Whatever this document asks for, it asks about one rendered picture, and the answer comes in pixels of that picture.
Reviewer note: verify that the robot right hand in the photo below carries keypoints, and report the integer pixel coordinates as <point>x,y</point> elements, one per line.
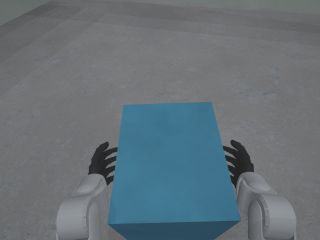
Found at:
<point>242,162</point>

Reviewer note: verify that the robot right forearm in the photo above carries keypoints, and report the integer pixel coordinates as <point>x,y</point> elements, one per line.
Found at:
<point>270,216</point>

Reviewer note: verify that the robot left forearm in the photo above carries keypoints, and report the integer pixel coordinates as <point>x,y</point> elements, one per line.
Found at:
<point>79,216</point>

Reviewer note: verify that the carton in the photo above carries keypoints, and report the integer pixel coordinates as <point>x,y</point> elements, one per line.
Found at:
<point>171,178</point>

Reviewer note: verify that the robot left hand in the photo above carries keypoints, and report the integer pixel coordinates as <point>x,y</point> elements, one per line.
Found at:
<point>99,163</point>

